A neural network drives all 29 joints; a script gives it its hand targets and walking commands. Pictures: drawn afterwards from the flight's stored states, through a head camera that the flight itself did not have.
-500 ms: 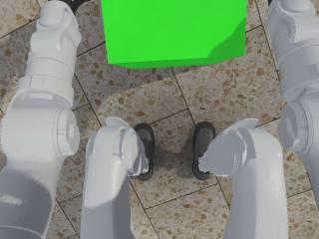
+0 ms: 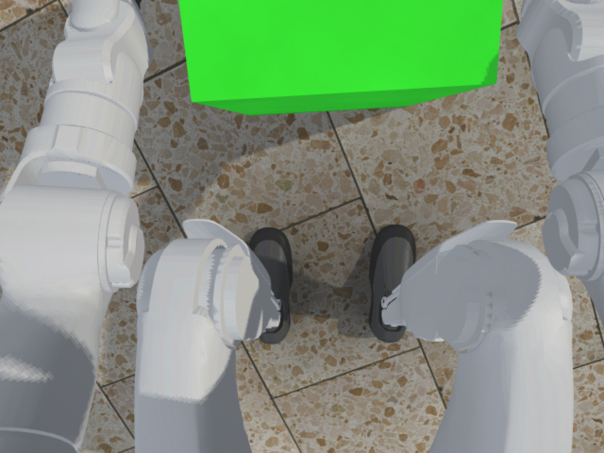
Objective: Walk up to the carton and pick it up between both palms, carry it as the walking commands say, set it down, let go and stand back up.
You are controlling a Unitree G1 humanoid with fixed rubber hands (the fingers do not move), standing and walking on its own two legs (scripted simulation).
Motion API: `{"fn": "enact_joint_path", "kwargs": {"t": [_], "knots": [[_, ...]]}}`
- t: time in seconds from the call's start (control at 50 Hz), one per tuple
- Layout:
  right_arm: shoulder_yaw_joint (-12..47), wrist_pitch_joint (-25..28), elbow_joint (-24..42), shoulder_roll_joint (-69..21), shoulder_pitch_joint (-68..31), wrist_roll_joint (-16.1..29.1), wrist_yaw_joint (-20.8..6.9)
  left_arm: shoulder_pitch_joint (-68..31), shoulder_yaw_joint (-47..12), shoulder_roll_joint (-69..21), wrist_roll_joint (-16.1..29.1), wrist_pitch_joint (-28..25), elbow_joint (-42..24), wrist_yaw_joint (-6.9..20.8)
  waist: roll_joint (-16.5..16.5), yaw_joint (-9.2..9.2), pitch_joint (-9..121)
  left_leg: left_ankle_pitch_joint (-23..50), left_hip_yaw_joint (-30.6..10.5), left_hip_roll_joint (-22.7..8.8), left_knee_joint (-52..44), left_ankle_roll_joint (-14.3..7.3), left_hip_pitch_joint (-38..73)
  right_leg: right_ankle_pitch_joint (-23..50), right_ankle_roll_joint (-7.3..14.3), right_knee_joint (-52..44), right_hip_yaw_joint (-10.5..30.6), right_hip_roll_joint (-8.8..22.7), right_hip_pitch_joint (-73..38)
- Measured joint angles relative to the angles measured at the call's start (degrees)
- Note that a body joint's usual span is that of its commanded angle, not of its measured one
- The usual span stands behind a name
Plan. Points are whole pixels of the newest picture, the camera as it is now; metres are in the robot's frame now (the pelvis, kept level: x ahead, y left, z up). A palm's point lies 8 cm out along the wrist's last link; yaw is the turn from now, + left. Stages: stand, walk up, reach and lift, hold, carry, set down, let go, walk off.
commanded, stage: reach and lift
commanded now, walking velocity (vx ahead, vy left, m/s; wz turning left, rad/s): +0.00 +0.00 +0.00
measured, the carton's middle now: out of the picture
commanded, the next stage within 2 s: none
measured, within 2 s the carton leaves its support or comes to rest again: leaves its support in 1.32 s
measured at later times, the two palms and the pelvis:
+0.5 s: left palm out of the picture +0.55 +0.17 -0.16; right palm out of the picture +0.56 -0.16 -0.15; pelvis +0.00 +0.00 +0.01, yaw +0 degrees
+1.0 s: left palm out of the picture +0.55 +0.17 -0.16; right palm out of the picture +0.56 -0.16 -0.15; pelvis +0.00 -0.01 +0.00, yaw +1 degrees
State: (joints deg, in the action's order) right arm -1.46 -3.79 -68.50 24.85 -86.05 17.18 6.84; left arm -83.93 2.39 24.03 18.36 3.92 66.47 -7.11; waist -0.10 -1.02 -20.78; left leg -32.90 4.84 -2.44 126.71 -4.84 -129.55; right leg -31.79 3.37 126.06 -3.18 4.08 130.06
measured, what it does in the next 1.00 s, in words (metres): stands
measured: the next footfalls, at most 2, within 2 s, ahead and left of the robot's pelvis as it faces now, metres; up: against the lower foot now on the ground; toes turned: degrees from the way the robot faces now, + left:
none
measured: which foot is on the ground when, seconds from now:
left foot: down 0.00-1.00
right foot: down 0.00-1.00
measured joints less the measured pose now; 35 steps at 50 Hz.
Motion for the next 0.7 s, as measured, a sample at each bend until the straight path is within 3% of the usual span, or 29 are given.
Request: {"fn": "enact_joint_path", "kwargs": {"t": [0.44,0.7], "knots": [[0.09,0.65,0.04,-4.46,-1.94,-2.83,1.22,-2.65,0.82,-3.67,-2.97,-1.0,1.41,-0.43,0.04,-0.13,-1.0,0.05,-0.93,0.35,-1.18,0.78,0.98,0.16,0.09,-1.33,-0.44,-0.73,-1.09],[2.8,1.22,0.89,-4.47,-1.17,-1.23,1.45,-2.34,-0.2,-4.2,-2.39,-2.08,1.69,-1.86,-0.24,0.05,-0.75,-0.28,-1.39,0.96,-1.72,1.28,1.41,-0.33,-0.59,-1.75,0.17,-2.15,-1.56]]}}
